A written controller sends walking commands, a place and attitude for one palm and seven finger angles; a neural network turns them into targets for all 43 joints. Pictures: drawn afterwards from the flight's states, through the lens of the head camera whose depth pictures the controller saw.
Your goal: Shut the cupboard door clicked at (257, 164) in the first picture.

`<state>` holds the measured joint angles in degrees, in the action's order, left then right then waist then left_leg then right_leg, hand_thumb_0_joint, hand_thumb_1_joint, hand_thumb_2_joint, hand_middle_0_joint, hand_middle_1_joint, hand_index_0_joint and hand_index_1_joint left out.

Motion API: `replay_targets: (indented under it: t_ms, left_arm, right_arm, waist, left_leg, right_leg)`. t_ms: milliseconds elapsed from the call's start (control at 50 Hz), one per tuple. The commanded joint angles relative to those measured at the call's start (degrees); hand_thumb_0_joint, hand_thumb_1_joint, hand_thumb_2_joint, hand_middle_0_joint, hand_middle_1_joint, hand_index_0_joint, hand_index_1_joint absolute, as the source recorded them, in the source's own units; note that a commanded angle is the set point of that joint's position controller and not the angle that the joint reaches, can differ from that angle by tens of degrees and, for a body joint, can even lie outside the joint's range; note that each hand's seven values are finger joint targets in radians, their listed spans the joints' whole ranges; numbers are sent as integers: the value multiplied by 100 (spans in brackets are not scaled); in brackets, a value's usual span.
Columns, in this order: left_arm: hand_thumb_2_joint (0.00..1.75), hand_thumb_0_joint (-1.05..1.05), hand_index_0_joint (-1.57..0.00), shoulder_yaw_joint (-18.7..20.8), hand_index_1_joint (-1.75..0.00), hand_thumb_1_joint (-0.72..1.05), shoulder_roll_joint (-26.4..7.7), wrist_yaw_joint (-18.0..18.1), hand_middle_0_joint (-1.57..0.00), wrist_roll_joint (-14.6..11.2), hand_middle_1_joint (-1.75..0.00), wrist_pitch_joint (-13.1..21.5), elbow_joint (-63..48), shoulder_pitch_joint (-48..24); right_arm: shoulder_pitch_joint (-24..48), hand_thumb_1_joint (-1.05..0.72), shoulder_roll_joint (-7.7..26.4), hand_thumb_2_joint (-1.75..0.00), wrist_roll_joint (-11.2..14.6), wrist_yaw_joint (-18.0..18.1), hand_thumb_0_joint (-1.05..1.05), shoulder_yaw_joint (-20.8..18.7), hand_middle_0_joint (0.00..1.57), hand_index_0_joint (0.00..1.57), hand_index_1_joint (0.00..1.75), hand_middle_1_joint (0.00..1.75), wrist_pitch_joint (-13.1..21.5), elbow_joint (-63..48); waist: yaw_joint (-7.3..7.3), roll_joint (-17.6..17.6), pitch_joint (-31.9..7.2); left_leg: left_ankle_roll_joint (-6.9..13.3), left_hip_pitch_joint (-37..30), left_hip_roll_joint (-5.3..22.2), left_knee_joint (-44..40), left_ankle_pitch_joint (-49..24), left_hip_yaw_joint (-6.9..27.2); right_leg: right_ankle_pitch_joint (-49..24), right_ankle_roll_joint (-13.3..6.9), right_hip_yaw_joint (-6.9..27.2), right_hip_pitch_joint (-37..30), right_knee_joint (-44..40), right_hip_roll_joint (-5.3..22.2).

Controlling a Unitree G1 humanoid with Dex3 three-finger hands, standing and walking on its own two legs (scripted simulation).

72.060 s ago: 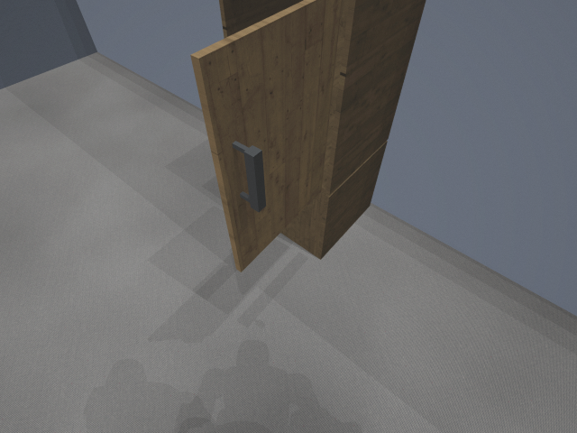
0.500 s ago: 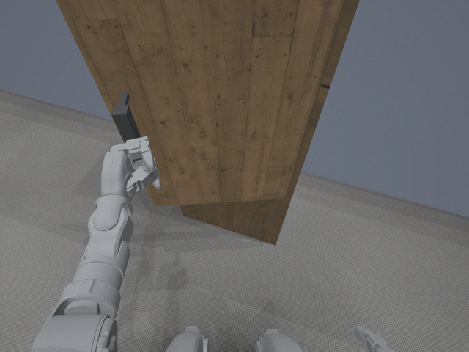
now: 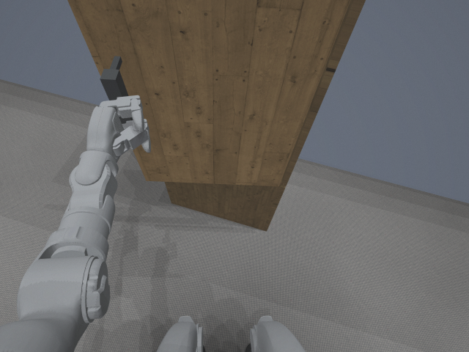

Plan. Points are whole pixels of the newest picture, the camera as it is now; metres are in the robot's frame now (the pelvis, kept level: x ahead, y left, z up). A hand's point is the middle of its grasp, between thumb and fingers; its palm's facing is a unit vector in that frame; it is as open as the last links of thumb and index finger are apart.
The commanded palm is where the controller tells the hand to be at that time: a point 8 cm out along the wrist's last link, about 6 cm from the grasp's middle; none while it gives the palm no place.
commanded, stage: push the door shut along its arc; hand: left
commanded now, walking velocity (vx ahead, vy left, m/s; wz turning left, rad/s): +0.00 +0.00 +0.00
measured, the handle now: (126, 101) +0.54 +0.18 +0.07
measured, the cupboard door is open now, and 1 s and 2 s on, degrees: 15 2 0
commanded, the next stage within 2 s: pull the fist back off the door in 1.28 s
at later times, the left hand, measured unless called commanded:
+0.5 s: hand (170, 106) +0.52 +0.10 +0.08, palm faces -0.23 -0.97 -0.03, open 3.1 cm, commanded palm +0.52 +0.15 +0.07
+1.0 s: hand (182, 86) +0.58 +0.08 +0.08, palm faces -0.33 -0.94 -0.03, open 3.2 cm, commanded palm +0.59 +0.11 +0.07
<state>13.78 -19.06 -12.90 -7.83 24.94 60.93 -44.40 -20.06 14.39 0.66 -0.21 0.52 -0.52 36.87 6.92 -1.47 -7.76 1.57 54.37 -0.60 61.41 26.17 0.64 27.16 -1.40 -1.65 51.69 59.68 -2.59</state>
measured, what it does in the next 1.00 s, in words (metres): stands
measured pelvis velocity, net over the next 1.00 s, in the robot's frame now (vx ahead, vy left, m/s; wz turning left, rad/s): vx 0.00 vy -0.01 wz -0.03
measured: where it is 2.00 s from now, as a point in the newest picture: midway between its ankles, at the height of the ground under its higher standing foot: outside the picture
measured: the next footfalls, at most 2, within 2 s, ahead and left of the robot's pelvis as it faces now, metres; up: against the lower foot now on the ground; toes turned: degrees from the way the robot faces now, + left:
none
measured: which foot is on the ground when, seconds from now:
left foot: down 0.00-1.00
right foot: down 0.00-1.00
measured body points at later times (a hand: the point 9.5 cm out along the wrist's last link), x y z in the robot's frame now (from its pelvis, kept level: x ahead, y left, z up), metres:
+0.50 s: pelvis -0.01 +0.01 -0.02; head +0.12 +0.02 +0.41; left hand +0.53 +0.15 +0.08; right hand -0.02 -0.26 -0.13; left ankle +0.03 +0.10 -0.66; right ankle +0.01 -0.11 -0.66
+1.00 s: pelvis +0.00 -0.01 -0.03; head +0.17 +0.01 +0.38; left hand +0.59 +0.13 +0.08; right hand -0.05 -0.27 -0.13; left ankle +0.03 +0.10 -0.66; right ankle +0.01 -0.11 -0.66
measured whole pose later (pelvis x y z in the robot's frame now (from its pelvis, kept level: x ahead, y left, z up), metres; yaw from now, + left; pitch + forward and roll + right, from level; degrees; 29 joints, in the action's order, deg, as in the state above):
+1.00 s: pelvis +0.00 -0.01 -0.03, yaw -2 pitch +28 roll -4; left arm 14.5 -33.4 -21.0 -1.6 15.1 76.6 -74.1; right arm -24.0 15.2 -1.0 -0.9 2.4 1.0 37.6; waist 15.9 -3.2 -6.5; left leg 0.9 69.9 1.3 69.5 28.1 2.3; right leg 28.0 -2.3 -3.5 66.4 65.7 -4.6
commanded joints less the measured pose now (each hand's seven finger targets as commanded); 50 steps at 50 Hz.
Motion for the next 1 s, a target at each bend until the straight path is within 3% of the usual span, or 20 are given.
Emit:
replay_targets:
  t_ms: [0,40,60,80,100,120,240,300,400,420,480,520,560,620,660,700,780,840,880,980]
  left_arm:
    - [90,0,-130,-30,-150,90,-902,-68,-130,29,-150,374,-979,-3024]
    - [90,0,-130,82,-150,90,-1094,-103,-130,47,-150,375,-837,-3213]
    - [90,0,-130,-12,-150,90,-986,-128,-130,10,-150,366,-889,-3394]
    - [90,0,-130,169,-150,90,-1193,-130,-130,25,-150,351,-768,-3342]
    - [90,0,-130,6,-150,90,-1026,-167,-130,13,-150,317,-721,-3424]
    - [90,0,-130,106,-150,90,-1183,-168,-130,21,-150,346,-751,-3653]
    - [90,0,-130,-112,-150,90,-1047,-183,-130,141,-150,310,-476,-4159]
    - [90,0,-130,154,-150,90,-1372,-168,-130,170,-150,232,-346,-4194]
    - [90,0,-130,164,-150,90,-1512,-126,-130,327,-150,60,78,-4616]
    - [90,0,-130,300,-150,90,-1717,-124,-130,346,-150,104,-18,-4778]
    - [90,0,-130,320,-150,90,-1784,-201,-130,363,-150,112,-131,-4837]
    - [90,0,-130,517,-150,90,-2067,-255,-130,390,-150,42,114,-4762]
    - [90,0,-130,311,-150,90,-1930,-314,-130,452,-150,-92,316,-4928]
    - [90,0,-130,548,-150,90,-2334,-360,-130,514,-150,-190,269,-5141]
    - [90,0,-130,431,-150,90,-2233,-439,-130,502,-150,-247,226,-5283]
    - [90,0,-130,535,-150,90,-2475,-520,-130,503,-150,-306,272,-5438]
    - [90,0,-130,275,-150,90,-2221,-670,-130,496,-150,-401,217,-5718]
    - [90,0,-130,289,-150,90,-2299,-768,-130,471,-150,-477,150,-5926]
    - [90,0,-130,301,-150,90,-2378,-814,-130,488,-150,-554,214,-6016]
    - [90,0,-130,38,-150,90,-2068,-882,-130,493,-150,-667,303,-6329]
  right_arm:
    - [-650,-90,962,-90,-19,54,0,-363,20,20,30,30,136,-377]
    - [-704,-90,1008,-90,-27,59,0,-360,20,20,30,30,142,-331]
    - [-712,-90,1011,-90,-34,52,0,-357,20,20,30,30,146,-334]
    - [-754,-90,1041,-90,-42,56,0,-364,20,20,30,30,143,-316]
    - [-746,-90,1032,-90,-30,50,0,-346,20,20,30,30,144,-339]
    - [-804,-90,1063,-90,-49,66,0,-352,20,20,30,30,157,-310]
    - [-931,-90,1116,-90,-97,14,0,-347,20,20,30,30,185,-225]
    - [-1024,-90,1151,-90,-112,-2,0,-339,20,20,30,30,156,-239]
    - [-1136,-90,1164,-90,-131,-31,0,-294,20,20,30,30,120,-244]
    - [-1196,-90,1190,-90,-146,-19,0,-291,20,20,30,30,130,-253]
    - [-1214,-90,1176,-90,-162,-43,0,-289,20,20,30,30,127,-285]
    - [-1318,-90,1188,-90,-163,-41,0,-265,20,20,30,30,102,-279]
    - [-1325,-90,1163,-90,-139,-48,0,-235,20,20,30,30,76,-279]
    - [-1446,-90,1209,-90,-152,-27,0,-229,20,20,30,30,74,-296]
    - [-1442,-90,1176,-90,-154,-26,0,-228,20,20,30,30,88,-283]
    - [-1506,-90,1193,-90,-151,-7,0,-209,20,20,30,30,99,-253]
    - [-1573,-90,1188,-90,-141,1,0,-231,20,20,30,30,143,-177]
    - [-1626,-90,1204,-90,-150,19,0,-240,20,20,30,30,180,-128]
    - [-1661,-90,1195,-90,-155,30,0,-222,20,20,30,30,199,-81]
    - [-1690,-90,1202,-90,-178,39,0,-234,20,20,30,30,278,27]
  waist:
    - [316,-355,-2372]
    - [309,-485,-2454]
    - [386,-472,-2519]
    - [328,-426,-2556]
    - [411,-462,-2522]
    - [447,-531,-2571]
    - [621,-760,-2607]
    - [586,-686,-2743]
    - [790,-593,-2461]
    - [785,-633,-2587]
    - [762,-827,-2971]
    - [769,-729,-2947]
    - [891,-625,-2691]
    - [893,-692,-2902]
    - [936,-800,-3054]
    - [991,-703,-3031]
    - [1085,-982,-3175]
    - [1129,-982,-3341]
    - [1134,-1063,-3316]
    - [1306,-1157,-3219]
  left_leg:
    - [-13,-2021,98,-572,-1661,373]
    - [-42,-2113,115,-572,-1649,448]
    - [-29,-2143,114,-552,-1618,464]
    - [-44,-2105,124,-561,-1605,488]
    - [-26,-2091,115,-542,-1581,471]
    - [-33,-2175,137,-516,-1636,544]
    - [-85,-2401,205,-465,-1582,713]
    - [-65,-2240,190,-403,-1688,681]
    - [5,-1735,179,-302,-1296,640]
    - [5,-1811,192,-284,-1394,685]
    - [16,-1866,183,-147,-1659,604]
    - [38,-1668,171,-81,-1765,569]
    - [66,-1356,170,-47,-1552,530]
    - [102,-1245,167,63,-1637,487]
    - [107,-1223,159,141,-1706,448]
    - [127,-1032,169,192,-1691,419]
    - [118,-1283,184,282,-1862,454]
    - [136,-1295,172,358,-2002,423]
    - [136,-1205,168,402,-2015,412]
    - [140,-1368,190,498,-2110,468]
  right_leg:
    - [-1650,-24,132,-439,-693,11]
    - [-1505,-52,93,-301,-651,2]
    - [-1466,-44,88,-253,-654,-2]
    - [-1424,-58,77,-294,-638,-2]
    - [-1406,-50,84,-217,-658,-7]
    - [-1365,-72,45,-78,-592,-11]
    - [-1087,-79,-15,475,-544,-22]
    - [-1198,-85,-2,294,-505,-31]
    - [-981,-55,33,453,-504,-36]
    - [-1006,-72,22,466,-438,-36]
    - [-1249,-65,88,326,-412,-43]
    - [-1395,-69,89,193,-365,-69]
    - [-1310,-35,111,224,-399,-77]
    - [-1424,-50,150,128,-345,-92]
    - [-1560,-34,181,75,-339,-89]
    - [-1624,-19,201,-39,-330,-102]
    - [-1691,-27,177,252,-294,-118]
    - [-1887,-22,208,151,-288,-130]
    - [-1920,-34,205,151,-262,-140]
    - [-1864,-48,136,553,-233,-168]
